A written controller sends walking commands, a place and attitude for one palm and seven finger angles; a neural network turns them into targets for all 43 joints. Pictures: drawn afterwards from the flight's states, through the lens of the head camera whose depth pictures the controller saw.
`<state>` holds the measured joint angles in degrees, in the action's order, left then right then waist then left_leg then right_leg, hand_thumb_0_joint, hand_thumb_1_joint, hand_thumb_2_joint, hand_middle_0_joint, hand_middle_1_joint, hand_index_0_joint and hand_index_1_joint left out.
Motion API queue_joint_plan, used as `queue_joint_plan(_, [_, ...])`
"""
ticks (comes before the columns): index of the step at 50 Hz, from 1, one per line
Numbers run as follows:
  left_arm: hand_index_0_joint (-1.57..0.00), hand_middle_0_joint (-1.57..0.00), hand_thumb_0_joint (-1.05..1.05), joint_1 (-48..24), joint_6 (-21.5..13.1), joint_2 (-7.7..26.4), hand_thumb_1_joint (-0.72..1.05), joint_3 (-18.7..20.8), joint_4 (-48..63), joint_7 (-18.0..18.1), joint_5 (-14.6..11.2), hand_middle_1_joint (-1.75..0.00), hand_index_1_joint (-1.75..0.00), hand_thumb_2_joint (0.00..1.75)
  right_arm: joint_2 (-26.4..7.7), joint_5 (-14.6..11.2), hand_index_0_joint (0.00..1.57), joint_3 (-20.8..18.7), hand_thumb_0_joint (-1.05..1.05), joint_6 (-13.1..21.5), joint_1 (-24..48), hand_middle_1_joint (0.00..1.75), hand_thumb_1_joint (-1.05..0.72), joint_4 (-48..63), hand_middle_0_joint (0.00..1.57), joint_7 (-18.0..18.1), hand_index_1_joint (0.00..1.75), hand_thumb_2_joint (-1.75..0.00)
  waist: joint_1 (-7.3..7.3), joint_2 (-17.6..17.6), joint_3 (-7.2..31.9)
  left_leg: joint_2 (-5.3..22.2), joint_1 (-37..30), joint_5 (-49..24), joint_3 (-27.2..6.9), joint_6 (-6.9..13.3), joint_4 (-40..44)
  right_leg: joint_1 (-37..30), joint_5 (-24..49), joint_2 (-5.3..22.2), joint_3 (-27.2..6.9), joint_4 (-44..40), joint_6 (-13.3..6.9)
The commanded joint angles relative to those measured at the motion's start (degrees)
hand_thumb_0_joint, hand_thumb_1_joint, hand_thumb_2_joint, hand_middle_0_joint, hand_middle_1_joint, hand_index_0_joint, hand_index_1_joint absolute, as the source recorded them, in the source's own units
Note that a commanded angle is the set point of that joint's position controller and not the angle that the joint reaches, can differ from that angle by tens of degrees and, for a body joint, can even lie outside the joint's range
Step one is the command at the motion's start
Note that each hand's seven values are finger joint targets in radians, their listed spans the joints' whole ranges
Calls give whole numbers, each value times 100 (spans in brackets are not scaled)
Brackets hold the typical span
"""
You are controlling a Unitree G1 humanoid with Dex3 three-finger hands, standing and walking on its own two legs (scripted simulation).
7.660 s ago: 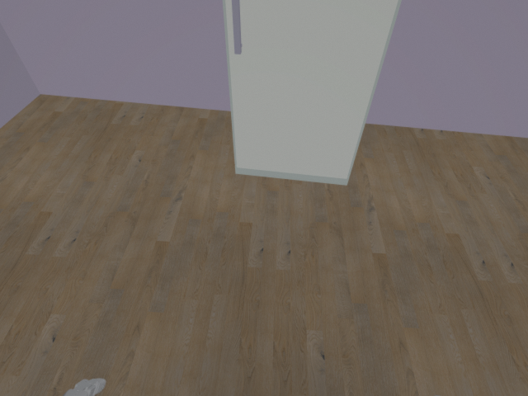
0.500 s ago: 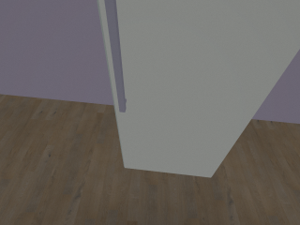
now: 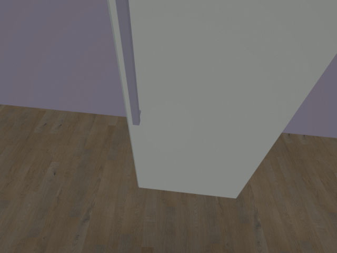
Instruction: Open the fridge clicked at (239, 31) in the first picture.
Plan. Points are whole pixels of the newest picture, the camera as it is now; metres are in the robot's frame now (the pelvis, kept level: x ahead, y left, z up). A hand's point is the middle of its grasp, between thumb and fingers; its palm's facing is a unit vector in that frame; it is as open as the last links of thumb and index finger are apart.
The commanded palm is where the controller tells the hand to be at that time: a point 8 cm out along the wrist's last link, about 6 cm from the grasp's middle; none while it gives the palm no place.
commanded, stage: look again from close up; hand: left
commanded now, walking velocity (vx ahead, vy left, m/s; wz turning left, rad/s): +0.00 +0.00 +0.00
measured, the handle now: (131, 59) +0.55 +0.15 +0.18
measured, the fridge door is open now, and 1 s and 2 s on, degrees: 0 0 0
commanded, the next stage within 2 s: shuffle to correct the standing spot in 0.46 s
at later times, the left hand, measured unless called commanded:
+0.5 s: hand out of the picture -0.01 +0.15 -0.18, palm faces +0.04 -0.99 -0.15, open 7.4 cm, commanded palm none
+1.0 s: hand out of the picture +0.00 +0.16 -0.19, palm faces +0.06 -0.99 -0.11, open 7.4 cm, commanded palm none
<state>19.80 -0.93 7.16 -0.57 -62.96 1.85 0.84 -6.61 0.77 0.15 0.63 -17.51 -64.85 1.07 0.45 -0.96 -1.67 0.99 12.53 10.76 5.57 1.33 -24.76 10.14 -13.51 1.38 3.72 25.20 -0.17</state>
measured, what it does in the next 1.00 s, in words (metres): shifts its weight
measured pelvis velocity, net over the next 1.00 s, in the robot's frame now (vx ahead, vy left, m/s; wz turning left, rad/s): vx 0.07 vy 0.02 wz -0.03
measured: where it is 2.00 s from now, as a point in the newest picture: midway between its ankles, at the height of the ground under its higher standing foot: outside the picture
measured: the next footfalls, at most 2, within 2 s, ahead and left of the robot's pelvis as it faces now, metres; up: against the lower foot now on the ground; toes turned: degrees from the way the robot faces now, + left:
right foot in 1.20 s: +0.16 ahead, -0.11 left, +0.00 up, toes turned -5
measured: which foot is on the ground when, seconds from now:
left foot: down 0.00-1.00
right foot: down 0.00-0.94, up 0.96-1.00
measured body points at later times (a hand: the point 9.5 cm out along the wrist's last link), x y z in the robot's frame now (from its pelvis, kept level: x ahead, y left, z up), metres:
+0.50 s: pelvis +0.00 +0.00 +0.00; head +0.01 +0.00 +0.45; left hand -0.01 +0.21 -0.16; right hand -0.01 -0.21 -0.16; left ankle +0.03 +0.10 -0.74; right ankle +0.00 -0.12 -0.74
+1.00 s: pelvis +0.07 +0.02 -0.01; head +0.08 +0.04 +0.44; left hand +0.00 +0.22 -0.18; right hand +0.04 -0.19 -0.16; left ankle +0.03 +0.10 -0.74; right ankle +0.01 -0.10 -0.71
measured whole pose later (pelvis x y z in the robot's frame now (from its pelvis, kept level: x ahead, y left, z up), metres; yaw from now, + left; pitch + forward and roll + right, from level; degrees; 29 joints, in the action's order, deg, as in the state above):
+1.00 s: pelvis +0.07 +0.02 -0.01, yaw -2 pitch -1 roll +0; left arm 24.4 0.1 6.9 1.8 -64.6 1.1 1.3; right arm -5.5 1.5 -0.1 3.0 -20.9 -62.9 1.7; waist 0.9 -3.2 -1.6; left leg 0.7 11.0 21.6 7.9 2.8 -33.0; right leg 15.7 -27.4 2.4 3.3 46.9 -1.4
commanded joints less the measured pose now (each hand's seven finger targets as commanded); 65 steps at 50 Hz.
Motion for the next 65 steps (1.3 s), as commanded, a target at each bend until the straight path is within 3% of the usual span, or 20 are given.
queue_joint_plan(1, [-20,-20,0,456,-62,442,90,122,119,36,8,-30,-30,90,-534,-3,20,-94,0,89,-366,30,-90,155,20,49,30,-90,-25,127,-347,518,135,402,-665,13,671,364,-30,467,-568,-614,-179])
queue_joint_plan(28, [-20,-20,0,363,-84,514,90,136,130,39,15,-30,-30,90,-570,-6,20,-97,0,112,-331,30,-90,148,20,55,30,-90,-17,97,-273,548,-23,-12,-612,10,610,262,245,483,-585,-622,-182])
queue_joint_plan(33, [-20,-20,0,501,-3,471,90,198,123,-6,64,-30,-30,90,-527,51,20,-133,0,-5,-478,30,-90,142,20,12,30,-90,-4,81,-600,467,350,1750,-619,54,568,661,-1624,422,-669,-590,-272])
queue_joint_plan(36, [-20,-20,0,636,-3,514,90,269,162,-42,65,-30,-30,90,-485,64,20,-156,0,-6,-487,30,-90,248,20,-8,30,-90,49,-127,-773,352,660,1856,-516,84,239,721,-2072,527,-879,-664,-375])
queue_joint_plan(41, [-20,-20,0,1011,-71,673,90,404,114,-27,34,-30,-30,90,-293,63,20,-143,0,76,-323,30,-90,453,20,-45,30,-90,154,-692,-840,118,1239,1109,26,5,-1147,308,-2174,1201,-1671,-1142,-805])
queue_joint_plan(43, [-20,-20,0,970,-109,689,90,442,133,-14,59,-30,-30,90,-223,53,20,-142,0,124,-357,30,-90,513,20,-62,30,-90,62,-555,-841,189,1153,1060,59,3,-1125,282,-1520,1332,-1611,-963,-909])
queue_joint_plan(44, [-20,-20,0,861,-119,643,90,450,162,-21,66,-30,-30,90,-213,44,20,-133,0,168,-545,30,-90,451,20,-59,30,-90,-55,-370,-741,203,671,955,54,16,-698,465,-1065,1174,-1307,-587,-848])
queue_joint_plan(45, [-20,-20,0,707,-108,532,90,429,193,-45,59,-30,-30,90,-275,33,20,-132,0,220,-945,30,-90,312,20,-38,30,-90,-226,95,-585,274,-81,573,-114,85,-160,787,-691,742,-769,92,-667])
queue_joint_plan(46, [-20,-20,0,530,-94,324,90,381,282,-68,56,-30,-30,90,-574,54,20,-193,0,273,-1506,30,-90,72,20,22,30,-90,-385,1184,-456,935,-929,-441,-1119,384,315,1477,-407,162,-74,1406,-370])
queue_joint_plan(47, [-20,-20,0,181,-107,172,90,304,414,-47,65,-30,-30,90,-778,70,20,-210,0,262,-2036,30,-90,-136,20,120,30,-90,-551,2044,-487,1750,-1634,-2407,-2017,815,722,2440,-1406,-113,353,2526,-124])
queue_joint_plan(48, [-20,-20,0,22,-103,254,90,291,433,-10,61,-30,-30,90,-586,76,20,-94,0,234,-1986,30,-90,-185,20,195,30,-90,-462,1479,-516,2011,-1597,-3945,-2055,1103,593,2584,-1846,106,-37,3107,-133])
queue_joint_plan(49, [-20,-20,0,18,-89,168,90,281,340,-4,40,-30,-30,90,-492,71,20,-38,0,242,-1695,30,-90,-106,20,223,30,-90,-297,798,-538,1988,-1272,-4766,-1676,1149,429,2325,-1770,291,-200,3098,-112])
queue_joint_plan(50, [-20,-20,0,98,-56,31,90,250,264,-6,17,-30,-30,90,-518,70,20,-24,0,253,-1395,30,-90,-16,20,237,30,-90,-179,526,-472,1836,-1016,-5013,-1330,1059,389,1948,-1584,383,-235,2812,-56])
queue_joint_plan(52, [-20,-20,0,159,23,-37,90,228,190,-22,4,-30,-30,90,-507,46,20,-39,0,251,-919,30,-90,72,20,264,30,-90,-42,681,-313,1466,-866,-5163,-884,820,340,1328,-1040,345,-108,1898,20])
queue_joint_plan(56, [-20,-20,0,65,129,216,90,330,250,-29,13,-30,-30,90,-653,12,20,-204,0,158,-656,30,-90,154,20,275,30,-90,6,769,-150,1282,-672,-4383,-682,565,155,684,-70,193,116,952,32])
queue_joint_plan(58, [-20,-20,0,104,106,407,90,389,287,-22,34,-30,-30,90,-618,4,20,-260,0,111,-565,30,-90,204,20,272,30,-90,114,492,-137,1168,-379,-3688,-601,371,-185,262,959,250,27,449,-11])
queue_joint_plan(60, [-20,-20,0,146,74,615,90,403,334,3,45,-30,-30,90,-433,-20,20,-294,0,76,-586,30,-90,296,20,235,30,-90,86,81,67,658,236,-1869,-337,107,-409,-304,3035,735,-427,647,-181])
queue_joint_plan(62, [-20,-20,0,97,43,719,90,406,393,36,44,-30,-30,90,-218,-41,20,-314,0,-17,-714,30,-90,283,20,196,30,-90,20,-643,438,324,356,-483,-170,-52,-858,-505,4049,1229,-825,674,-572])
queue_joint_plan(63, [-20,-20,0,121,28,816,90,416,397,54,30,-30,-30,90,-172,-58,20,-311,0,-36,-751,30,-90,265,20,169,30,-90,25,-879,678,173,343,254,-93,-118,-1144,-598,4314,1476,-975,478,-735])
queue_joint_plan(65, [-20,-20,0,-75,20,884,90,422,481,88,47,-30,-30,90,-82,-48,20,-289,0,-72,-561,30,-90,308,20,141,30,-90,71,-1162,632,106,578,1801,-152,-169,-1614,-487,4128,1711,-1176,130,-1046])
